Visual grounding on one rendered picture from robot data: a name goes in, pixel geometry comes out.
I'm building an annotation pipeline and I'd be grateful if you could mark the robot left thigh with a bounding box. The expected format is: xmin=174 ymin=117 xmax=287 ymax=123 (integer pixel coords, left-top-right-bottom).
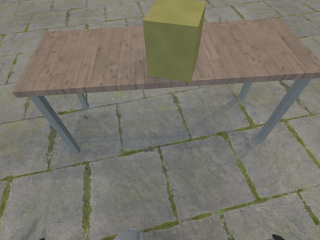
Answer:
xmin=113 ymin=229 xmax=143 ymax=240

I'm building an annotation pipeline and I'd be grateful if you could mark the carton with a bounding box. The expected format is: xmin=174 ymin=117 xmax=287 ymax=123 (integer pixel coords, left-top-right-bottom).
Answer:
xmin=143 ymin=0 xmax=207 ymax=83

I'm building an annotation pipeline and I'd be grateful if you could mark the table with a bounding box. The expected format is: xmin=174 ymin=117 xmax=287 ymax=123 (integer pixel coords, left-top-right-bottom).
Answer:
xmin=12 ymin=18 xmax=320 ymax=154

